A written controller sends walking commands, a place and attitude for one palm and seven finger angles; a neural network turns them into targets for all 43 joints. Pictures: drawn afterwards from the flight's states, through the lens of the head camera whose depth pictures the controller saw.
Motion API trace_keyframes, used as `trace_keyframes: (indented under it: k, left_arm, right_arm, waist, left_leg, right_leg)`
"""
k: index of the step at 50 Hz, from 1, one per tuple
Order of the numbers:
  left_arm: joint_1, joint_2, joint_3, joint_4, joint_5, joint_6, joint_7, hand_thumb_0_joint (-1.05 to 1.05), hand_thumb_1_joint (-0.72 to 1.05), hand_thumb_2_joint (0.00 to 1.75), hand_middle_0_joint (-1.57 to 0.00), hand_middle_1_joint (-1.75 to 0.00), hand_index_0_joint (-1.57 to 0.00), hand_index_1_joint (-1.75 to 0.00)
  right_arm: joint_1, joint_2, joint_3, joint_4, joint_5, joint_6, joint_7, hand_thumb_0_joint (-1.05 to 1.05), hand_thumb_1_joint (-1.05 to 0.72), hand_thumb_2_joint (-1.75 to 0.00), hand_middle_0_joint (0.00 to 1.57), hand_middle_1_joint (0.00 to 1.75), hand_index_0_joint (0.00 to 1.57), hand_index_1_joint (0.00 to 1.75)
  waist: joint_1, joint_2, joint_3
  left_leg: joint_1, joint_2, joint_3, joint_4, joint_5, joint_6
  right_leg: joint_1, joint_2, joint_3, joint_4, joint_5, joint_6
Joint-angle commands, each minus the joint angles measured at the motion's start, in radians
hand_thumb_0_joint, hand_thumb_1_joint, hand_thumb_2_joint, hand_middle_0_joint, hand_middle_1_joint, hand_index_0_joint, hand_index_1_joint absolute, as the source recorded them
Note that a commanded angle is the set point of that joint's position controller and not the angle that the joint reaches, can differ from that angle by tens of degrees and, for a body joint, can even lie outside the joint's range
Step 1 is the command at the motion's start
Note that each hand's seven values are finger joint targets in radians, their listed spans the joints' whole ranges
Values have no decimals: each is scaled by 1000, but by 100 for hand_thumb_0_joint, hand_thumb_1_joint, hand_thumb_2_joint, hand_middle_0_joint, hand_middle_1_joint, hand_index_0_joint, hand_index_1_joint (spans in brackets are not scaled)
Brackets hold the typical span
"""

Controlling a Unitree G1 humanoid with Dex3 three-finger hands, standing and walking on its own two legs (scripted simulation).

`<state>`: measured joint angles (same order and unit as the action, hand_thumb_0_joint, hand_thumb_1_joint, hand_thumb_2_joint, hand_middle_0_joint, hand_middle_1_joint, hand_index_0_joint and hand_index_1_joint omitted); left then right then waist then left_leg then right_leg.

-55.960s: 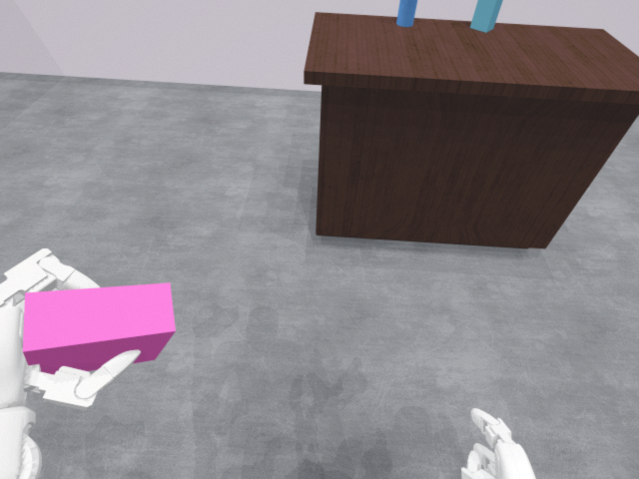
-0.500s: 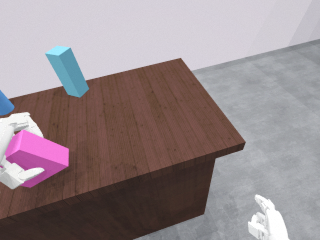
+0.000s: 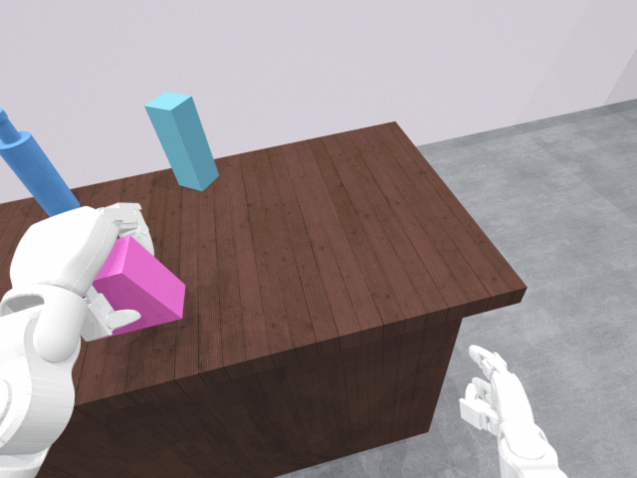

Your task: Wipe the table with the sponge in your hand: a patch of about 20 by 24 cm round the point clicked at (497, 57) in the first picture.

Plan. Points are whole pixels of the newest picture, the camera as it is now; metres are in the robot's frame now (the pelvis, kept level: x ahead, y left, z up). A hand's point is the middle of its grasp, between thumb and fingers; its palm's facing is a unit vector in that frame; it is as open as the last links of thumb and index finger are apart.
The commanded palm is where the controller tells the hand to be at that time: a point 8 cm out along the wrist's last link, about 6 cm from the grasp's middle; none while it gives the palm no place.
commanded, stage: turn the palm down, sponge in hand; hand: left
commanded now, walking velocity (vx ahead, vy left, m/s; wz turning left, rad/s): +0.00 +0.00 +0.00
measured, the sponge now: (120, 298) +0.23 +0.28 +0.14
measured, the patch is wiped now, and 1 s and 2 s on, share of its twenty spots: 0.00 0.00 0.00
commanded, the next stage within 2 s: move the sponge above the wiping area in 0.64 s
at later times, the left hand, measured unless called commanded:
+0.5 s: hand (107, 262) +0.24 +0.26 +0.20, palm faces +0.22 -0.04 -0.97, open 9.1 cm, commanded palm +0.19 +0.27 +0.27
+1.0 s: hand (93, 245) +0.25 +0.28 +0.22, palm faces +0.26 +0.00 -0.97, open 9.1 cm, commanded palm +0.19 +0.26 +0.26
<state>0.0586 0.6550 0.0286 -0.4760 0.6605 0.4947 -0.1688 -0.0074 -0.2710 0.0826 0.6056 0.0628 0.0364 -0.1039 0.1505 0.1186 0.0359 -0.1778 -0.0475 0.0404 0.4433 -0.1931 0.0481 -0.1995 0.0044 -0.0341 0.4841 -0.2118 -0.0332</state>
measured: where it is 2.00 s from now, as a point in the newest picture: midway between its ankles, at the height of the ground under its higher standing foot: outside the picture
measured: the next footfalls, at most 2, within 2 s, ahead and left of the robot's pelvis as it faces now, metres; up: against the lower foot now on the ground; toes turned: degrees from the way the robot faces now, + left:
none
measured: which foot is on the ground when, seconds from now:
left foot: down 0.00-1.00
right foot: down 0.00-1.00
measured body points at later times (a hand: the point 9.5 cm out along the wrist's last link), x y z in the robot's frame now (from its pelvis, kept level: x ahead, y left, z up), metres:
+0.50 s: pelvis +0.00 -0.01 +0.00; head -0.02 -0.06 +0.45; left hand +0.22 +0.26 +0.26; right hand +0.27 -0.18 -0.07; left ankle +0.03 +0.09 -0.74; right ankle +0.04 -0.10 -0.74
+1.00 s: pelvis +0.00 -0.03 +0.00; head -0.02 -0.08 +0.45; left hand +0.23 +0.27 +0.27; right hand +0.27 -0.22 -0.08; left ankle +0.03 +0.09 -0.74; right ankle +0.04 -0.10 -0.74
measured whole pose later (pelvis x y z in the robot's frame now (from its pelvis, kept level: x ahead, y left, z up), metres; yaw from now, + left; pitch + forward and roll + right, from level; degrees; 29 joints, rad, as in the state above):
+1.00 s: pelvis +0.00 -0.03 +0.00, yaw -1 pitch -5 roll +1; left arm -0.01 0.69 0.09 -0.33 0.75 0.47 -0.11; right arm -0.01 -0.28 0.06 0.66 0.06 0.05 -0.07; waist 0.15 0.12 0.02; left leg -0.15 -0.01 0.04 0.43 -0.19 0.01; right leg -0.18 0.04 -0.03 0.47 -0.21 -0.07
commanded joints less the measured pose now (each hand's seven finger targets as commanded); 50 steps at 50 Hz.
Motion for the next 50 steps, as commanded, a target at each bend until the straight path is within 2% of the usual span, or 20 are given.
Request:
trace_keyframes:
  k: [1,2,3,7,9,12,15,18,22,26,27,28,33,38,39,41,42,43,47,50]
  left_arm:
    - [-357,364,284,-155,118,-55,101,0,10,130,-120,-160,-120,-160]
    - [-377,380,314,-139,120,-38,115,0,10,130,-120,-160,-120,-160]
    - [-383,323,262,-97,109,-22,118,0,10,130,-120,-160,-120,-160]
    - [-291,245,226,-16,74,21,89,0,10,130,-120,-160,-120,-160]
    - [-254,189,157,-26,65,22,59,0,10,130,-120,-160,-120,-160]
    - [-242,140,108,-68,79,21,45,0,10,130,-120,-160,-120,-160]
    - [-268,210,143,-138,106,-8,56,0,10,130,-120,-160,-120,-160]
    - [-403,326,220,-258,164,-28,91,0,10,130,-120,-160,-120,-160]
    - [-419,385,288,-178,194,-41,126,0,10,130,-120,-160,-120,-160]
    - [-354,261,206,-25,128,-18,110,0,10,130,-120,-160,-120,-160]
    - [-328,237,206,4,116,-2,101,0,10,130,-120,-160,-120,-160]
    - [-302,197,168,25,91,2,84,0,10,130,-120,-160,-120,-160]
    - [-215,134,99,-22,71,9,40,0,10,130,-120,-160,-120,-160]
    - [-351,303,202,-203,149,-23,74,0,10,130,-120,-160,-120,-160]
    - [-350,365,259,-168,169,-32,89,0,10,130,-120,-160,-120,-160]
    - [-375,374,266,-109,191,-43,104,0,10,130,-120,-160,-120,-160]
    - [-400,416,307,-100,200,-41,118,0,10,130,-120,-160,-120,-160]
    - [-396,361,260,-76,189,-41,122,0,10,130,-120,-160,-120,-160]
    - [-293,308,258,22,126,-20,109,0,10,130,-120,-160,-120,-160]
    - [-220,224,179,45,84,-13,57,0,10,130,-120,-160,-120,-160]
  right_arm:
    - [-230,-76,-33,-150,-17,-51,4,0,-90,-90,20,30,20,30]
    - [-279,-72,-25,-146,-9,-56,13,0,-90,-90,20,30,20,30]
    - [-254,-77,-29,-140,-15,-46,14,0,-90,-90,20,30,20,30]
    - [-289,-73,-24,-147,7,-37,24,0,-90,-90,20,30,20,30]
    - [-250,-80,-28,-156,10,-27,26,0,-90,-90,20,30,20,30]
    - [-297,-67,-22,-182,21,-39,29,0,-90,-90,20,30,20,30]
    - [-262,-85,-34,-181,1,-43,21,0,-90,-90,20,30,20,30]
    - [-289,-79,-32,-185,-17,-61,15,0,-90,-90,20,30,20,30]
    - [-295,-68,-30,-151,-19,-61,24,0,-90,-90,20,30,20,30]
    - [-257,-76,-42,-126,-6,-38,30,0,-90,-90,20,30,20,30]
    - [-292,-69,-34,-131,5,-46,32,0,-90,-90,20,30,20,30]
    - [-266,-84,-39,-134,0,-41,31,0,-90,-90,20,30,20,30]
    - [-267,-83,-35,-170,11,-48,29,0,-90,-90,20,30,20,30]
    - [-283,-81,-38,-187,-16,-66,17,0,-90,-90,20,30,20,30]
    - [-256,-81,-43,-167,-20,-68,15,0,-90,-90,20,30,20,30]
    - [-238,-79,-43,-151,-24,-58,17,0,-90,-90,20,30,20,30]
    - [-266,-79,-42,-141,-17,-65,20,0,-90,-90,20,30,20,30]
    - [-243,-82,-47,-141,-23,-60,21,0,-90,-90,20,30,20,30]
    - [-274,-80,-48,-129,1,-59,30,0,-90,-90,20,30,20,30]
    - [-240,-95,-56,-140,3,-51,27,0,-90,-90,20,30,20,30]
  waist:
    - [12,7,-254]
    - [29,30,-248]
    - [20,7,-232]
    - [19,-53,-169]
    - [-2,-77,-163]
    - [-8,-45,-157]
    - [-5,-49,-227]
    - [18,39,-335]
    - [35,23,-285]
    - [7,-52,-184]
    - [12,-64,-147]
    - [4,-87,-153]
    - [-11,-94,-156]
    - [11,-20,-313]
    - [13,-29,-319]
    - [14,-34,-282]
    - [23,-14,-273]
    - [18,-12,-267]
    - [18,-45,-193]
    - [-6,-71,-176]
  left_leg:
    - [37,49,-136,-114,90,-21]
    - [27,46,-141,-116,89,-26]
    - [20,50,-128,-117,94,-28]
    - [10,46,-116,-117,91,-33]
    - [8,53,-105,-123,63,-28]
    - [3,48,-104,-124,-6,-23]
    - [18,44,-114,-121,8,-13]
    - [38,31,-112,-100,77,-5]
    - [57,27,-136,-94,132,-15]
    - [44,35,-112,-99,109,-25]
    - [33,34,-114,-99,94,-26]
    - [19,42,-102,-96,79,-25]
    - [-3,39,-84,-84,20,-17]
    - [46,18,-86,-52,102,-6]
    - [53,12,-91,-44,133,-9]
    - [46,12,-100,-55,144,-13]
    - [54,11,-107,-47,140,-13]
    - [53,14,-99,-46,159,-12]
    - [35,16,-101,-50,135,-21]
    - [10,26,-87,-50,101,-18]
  right_leg:
    - [111,-1,105,-73,-4,-36]
    - [117,15,134,-73,-7,-53]
    - [114,-1,100,-80,6,-46]
    - [72,5,110,-106,10,-41]
    - [61,-8,71,-110,12,-22]
    - [45,0,97,-110,-29,-26]
    - [94,-8,92,-93,-16,-26]
    - [170,1,126,-57,6,-44]
    - [137,14,187,-89,1,-69]
    - [77,-11,143,-133,3,-42]
    - [53,3,168,-137,-14,-53]
    - [61,-14,128,-138,-1,-39]
    - [51,-22,122,-134,-41,-23]
    - [132,-21,165,-90,-12,-41]
    - [134,-20,185,-89,6,-44]
    - [128,-19,189,-100,17,-49]
    - [113,-4,233,-111,-4,-65]
    - [127,-15,201,-106,37,-64]
    - [89,-11,219,-128,29,-55]
    - [81,-31,166,-126,44,-27]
